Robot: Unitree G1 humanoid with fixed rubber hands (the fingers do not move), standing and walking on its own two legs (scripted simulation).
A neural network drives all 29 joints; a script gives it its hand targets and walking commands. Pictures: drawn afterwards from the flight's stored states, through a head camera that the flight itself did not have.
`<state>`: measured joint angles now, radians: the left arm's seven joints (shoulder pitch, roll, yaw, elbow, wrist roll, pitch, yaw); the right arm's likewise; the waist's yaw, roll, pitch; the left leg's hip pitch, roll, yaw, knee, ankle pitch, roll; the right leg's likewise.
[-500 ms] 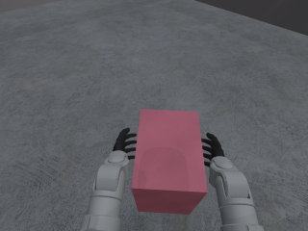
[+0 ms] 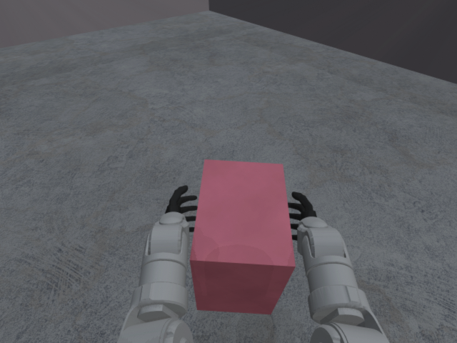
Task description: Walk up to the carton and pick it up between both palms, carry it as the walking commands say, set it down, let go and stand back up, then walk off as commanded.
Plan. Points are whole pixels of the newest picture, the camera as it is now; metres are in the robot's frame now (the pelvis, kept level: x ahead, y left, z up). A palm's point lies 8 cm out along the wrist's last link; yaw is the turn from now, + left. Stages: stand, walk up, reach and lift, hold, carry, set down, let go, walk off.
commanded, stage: set down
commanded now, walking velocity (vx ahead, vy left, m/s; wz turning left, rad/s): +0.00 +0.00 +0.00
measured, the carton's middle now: (238, 239) +0.33 +0.02 -0.02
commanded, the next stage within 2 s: none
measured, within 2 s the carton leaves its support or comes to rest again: neither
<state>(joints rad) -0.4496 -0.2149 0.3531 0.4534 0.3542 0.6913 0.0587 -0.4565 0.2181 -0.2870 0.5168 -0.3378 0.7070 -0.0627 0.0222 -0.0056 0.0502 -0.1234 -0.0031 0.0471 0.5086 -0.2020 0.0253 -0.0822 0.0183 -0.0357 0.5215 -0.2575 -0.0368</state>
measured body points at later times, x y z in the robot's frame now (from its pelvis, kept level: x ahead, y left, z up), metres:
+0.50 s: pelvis -0.03 +0.01 -0.02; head +0.03 +0.02 +0.43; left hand +0.32 +0.15 -0.03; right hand +0.32 -0.11 -0.04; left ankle +0.06 +0.10 -0.73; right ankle +0.03 -0.10 -0.73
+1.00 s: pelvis -0.03 +0.00 -0.07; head +0.14 +0.01 +0.35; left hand +0.35 +0.15 -0.13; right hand +0.36 -0.11 -0.14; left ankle +0.06 +0.10 -0.73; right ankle +0.03 -0.10 -0.73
